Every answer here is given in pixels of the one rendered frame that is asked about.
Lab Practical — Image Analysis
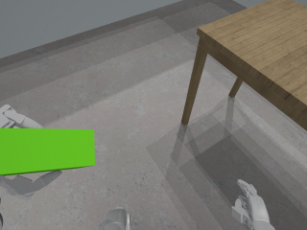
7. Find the sponge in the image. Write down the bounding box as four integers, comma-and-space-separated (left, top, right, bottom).
0, 127, 95, 176

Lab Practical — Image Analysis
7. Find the left robot hand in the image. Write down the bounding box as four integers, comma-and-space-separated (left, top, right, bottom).
0, 104, 62, 200

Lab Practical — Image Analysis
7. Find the table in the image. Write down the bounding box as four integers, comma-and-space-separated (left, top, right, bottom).
181, 0, 307, 131

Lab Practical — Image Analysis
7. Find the robot right forearm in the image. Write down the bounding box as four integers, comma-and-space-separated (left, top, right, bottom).
249, 220, 275, 230

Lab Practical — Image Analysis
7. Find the left robot thigh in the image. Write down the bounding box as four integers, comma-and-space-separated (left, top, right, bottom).
97, 209, 131, 230

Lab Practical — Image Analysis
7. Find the right robot hand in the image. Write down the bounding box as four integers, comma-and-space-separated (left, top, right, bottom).
231, 179, 270, 227

